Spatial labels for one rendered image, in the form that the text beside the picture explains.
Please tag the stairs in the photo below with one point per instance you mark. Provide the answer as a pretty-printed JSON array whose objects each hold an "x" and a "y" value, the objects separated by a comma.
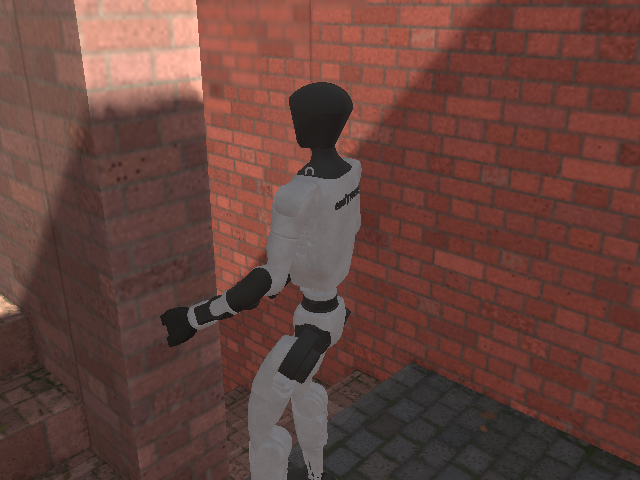
[
  {"x": 340, "y": 395},
  {"x": 43, "y": 430}
]

